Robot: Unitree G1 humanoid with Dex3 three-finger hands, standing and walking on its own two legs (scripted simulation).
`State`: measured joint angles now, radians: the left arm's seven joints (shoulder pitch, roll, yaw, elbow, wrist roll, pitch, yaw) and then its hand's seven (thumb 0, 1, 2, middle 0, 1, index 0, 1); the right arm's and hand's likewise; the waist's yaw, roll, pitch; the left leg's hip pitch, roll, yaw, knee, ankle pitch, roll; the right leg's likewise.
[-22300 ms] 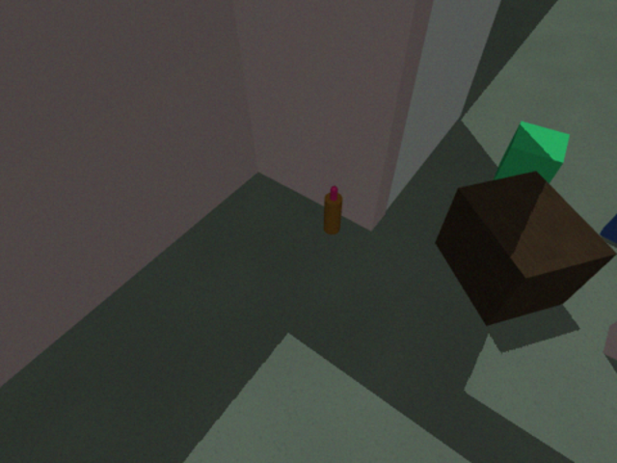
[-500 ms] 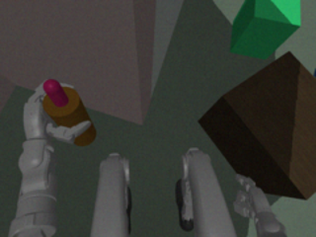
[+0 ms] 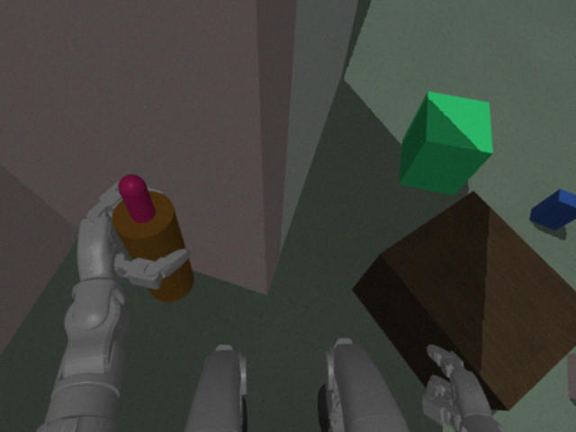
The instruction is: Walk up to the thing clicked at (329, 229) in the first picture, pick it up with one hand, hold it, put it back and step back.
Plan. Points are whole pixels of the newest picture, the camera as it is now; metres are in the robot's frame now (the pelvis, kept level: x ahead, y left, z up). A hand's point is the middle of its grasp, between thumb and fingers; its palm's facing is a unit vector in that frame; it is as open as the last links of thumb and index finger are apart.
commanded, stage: lift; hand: left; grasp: from the side
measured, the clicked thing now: (154, 241) +0.36 +0.18 +0.00
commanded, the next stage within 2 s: hold in 1.06 s
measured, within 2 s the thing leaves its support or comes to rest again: neither
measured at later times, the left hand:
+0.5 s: hand (142, 215) +0.36 +0.17 +0.08, palm faces +0.09 -0.99 -0.05, open 10.2 cm
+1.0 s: hand (139, 200) +0.36 +0.16 +0.11, palm faces +0.08 -1.00 -0.03, open 10.2 cm
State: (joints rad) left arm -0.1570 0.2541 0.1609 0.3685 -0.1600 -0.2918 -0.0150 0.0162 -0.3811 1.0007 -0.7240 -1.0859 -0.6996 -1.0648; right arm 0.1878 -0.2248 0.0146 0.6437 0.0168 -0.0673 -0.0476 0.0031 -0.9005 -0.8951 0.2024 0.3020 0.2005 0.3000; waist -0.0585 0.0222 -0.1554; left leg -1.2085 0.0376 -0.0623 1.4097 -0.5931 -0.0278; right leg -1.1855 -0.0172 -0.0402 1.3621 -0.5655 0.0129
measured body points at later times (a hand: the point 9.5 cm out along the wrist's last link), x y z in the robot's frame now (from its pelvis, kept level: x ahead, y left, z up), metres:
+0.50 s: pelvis +0.02 +0.00 +0.06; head +0.10 +0.01 +0.51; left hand +0.35 +0.22 +0.09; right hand +0.15 -0.24 -0.05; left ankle +0.04 +0.13 -0.60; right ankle +0.04 -0.13 -0.60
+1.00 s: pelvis +0.03 +0.00 +0.09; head +0.09 +0.01 +0.54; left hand +0.35 +0.22 +0.11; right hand +0.15 -0.25 -0.02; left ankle +0.04 +0.13 -0.60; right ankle +0.04 -0.13 -0.60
